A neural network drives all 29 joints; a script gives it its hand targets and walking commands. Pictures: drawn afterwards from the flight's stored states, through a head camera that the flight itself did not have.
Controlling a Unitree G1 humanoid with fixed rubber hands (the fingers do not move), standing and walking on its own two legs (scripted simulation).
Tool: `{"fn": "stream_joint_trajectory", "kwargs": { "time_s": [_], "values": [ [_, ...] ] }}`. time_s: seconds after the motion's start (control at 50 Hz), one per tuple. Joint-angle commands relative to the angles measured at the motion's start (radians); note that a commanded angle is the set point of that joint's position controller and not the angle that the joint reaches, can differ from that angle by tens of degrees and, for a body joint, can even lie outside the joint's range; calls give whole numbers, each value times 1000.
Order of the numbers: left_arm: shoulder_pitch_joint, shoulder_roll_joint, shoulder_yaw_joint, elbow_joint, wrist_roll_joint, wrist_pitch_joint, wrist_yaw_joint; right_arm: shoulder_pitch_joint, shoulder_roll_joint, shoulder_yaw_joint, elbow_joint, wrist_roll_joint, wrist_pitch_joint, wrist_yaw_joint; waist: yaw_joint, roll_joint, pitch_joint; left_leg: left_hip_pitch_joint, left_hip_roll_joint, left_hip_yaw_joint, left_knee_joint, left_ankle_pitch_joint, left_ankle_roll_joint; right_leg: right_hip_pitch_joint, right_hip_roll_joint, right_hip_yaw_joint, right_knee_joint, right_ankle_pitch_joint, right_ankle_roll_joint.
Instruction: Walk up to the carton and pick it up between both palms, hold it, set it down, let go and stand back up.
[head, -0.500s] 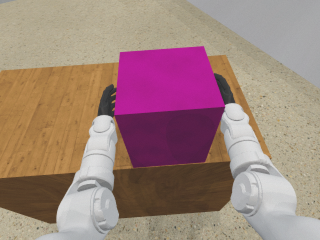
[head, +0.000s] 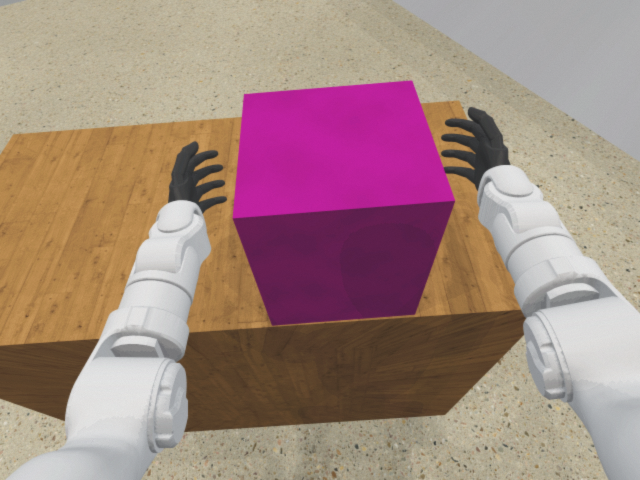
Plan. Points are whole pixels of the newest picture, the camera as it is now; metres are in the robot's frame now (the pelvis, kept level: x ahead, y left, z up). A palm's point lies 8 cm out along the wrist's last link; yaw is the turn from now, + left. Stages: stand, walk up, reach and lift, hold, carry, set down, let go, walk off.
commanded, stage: set down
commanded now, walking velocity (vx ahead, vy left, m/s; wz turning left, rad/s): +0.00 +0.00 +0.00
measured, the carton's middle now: (336, 213) +0.45 +0.00 +0.06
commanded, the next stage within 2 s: none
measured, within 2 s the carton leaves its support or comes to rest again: neither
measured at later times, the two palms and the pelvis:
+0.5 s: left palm (143, 155) +0.42 +0.20 +0.20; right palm (513, 112) +0.45 -0.19 +0.21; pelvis -0.03 -0.01 +0.00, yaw +0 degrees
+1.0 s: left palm (139, 199) +0.39 +0.20 +0.17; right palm (530, 163) +0.42 -0.21 +0.17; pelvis -0.02 +0.00 +0.01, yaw +1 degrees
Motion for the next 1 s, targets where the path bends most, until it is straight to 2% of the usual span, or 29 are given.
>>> {"fn": "stream_joint_trajectory", "kwargs": {
  "time_s": [0.0,0.06,0.16,0.22,0.28,0.44,0.58,0.64,0.74,0.82,0.88,0.98],
  "values": [
    [-560,177,11,-247,-14,3,0,-570,-136,4,-208,36,-6,2,-13,-98,-748,569,-59,-31,177,527,-23,165,35,-25,83,606,99],
    [-591,211,25,-219,-16,44,3,-603,-143,7,-196,47,42,-3,2,-99,-682,538,-56,-30,154,425,-13,165,34,-21,72,500,99],
    [-671,265,17,-177,-41,121,20,-669,-163,-17,-182,37,136,-12,18,-89,-596,512,-45,-19,144,261,-2,99,38,-25,46,244,81],
    [-725,293,-9,-173,-75,171,35,-715,-180,-40,-186,25,195,-18,17,-76,-589,506,-38,-14,155,195,1,49,39,-34,43,129,68],
    [-769,314,-35,-180,-107,214,45,-758,-200,-60,-190,17,239,-23,7,-64,-616,515,-33,-16,174,182,1,15,39,-45,51,89,60],
    [-818,348,-61,-255,-144,312,43,-824,-252,-92,-206,12,308,-16,-22,-42,-699,574,-36,-35,202,282,-9,5,40,-66,63,172,58],
    [-833,377,-47,-334,-151,398,35,-844,-277,-70,-222,58,357,-1,-24,-39,-697,576,-45,-44,196,329,-8,64,36,-65,66,259,68],
    [-796,372,-32,-343,-140,423,19,-806,-280,-50,-212,81,371,4,-27,-37,-652,581,-50,-48,181,343,-10,110,35,-61,58,303,75],
    [-665,340,18,-379,-85,438,-35,-671,-273,-39,-248,92,371,13,-33,-39,-543,594,-62,-45,124,354,-17,238,37,-47,26,385,77],
    [-518,286,58,-454,-29,426,-79,-512,-250,-54,-338,75,351,18,-41,-45,-454,588,-70,-35,71,343,-21,354,39,-31,2,420,69],
    [-439,260,79,-566,0,409,-96,-429,-240,-89,-464,55,328,20,-45,-49,-440,587,-73,-24,47,344,-24,409,39,-22,-4,431,61],
    [-405,245,80,-779,-6,410,-58,-396,-245,-135,-682,41,303,15,-33,-58,-523,630,-61,-18,74,363,-20,370,37,-20,13,380,44]
  ]
}}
